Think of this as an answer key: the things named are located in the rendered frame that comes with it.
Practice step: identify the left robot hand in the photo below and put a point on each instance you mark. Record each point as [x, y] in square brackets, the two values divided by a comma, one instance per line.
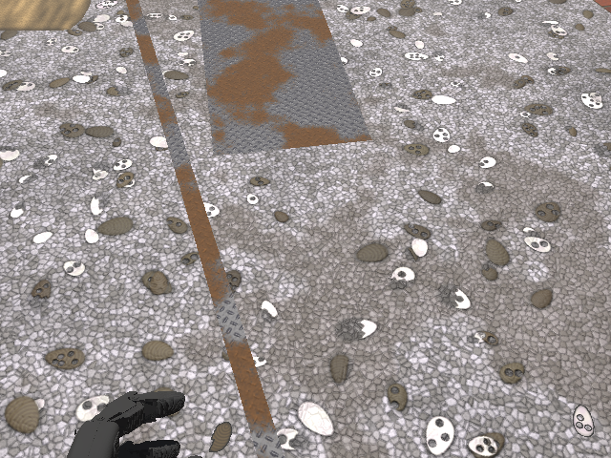
[100, 437]

